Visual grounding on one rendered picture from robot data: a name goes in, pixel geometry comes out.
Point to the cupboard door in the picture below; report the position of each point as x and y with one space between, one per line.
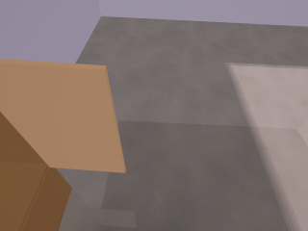
64 111

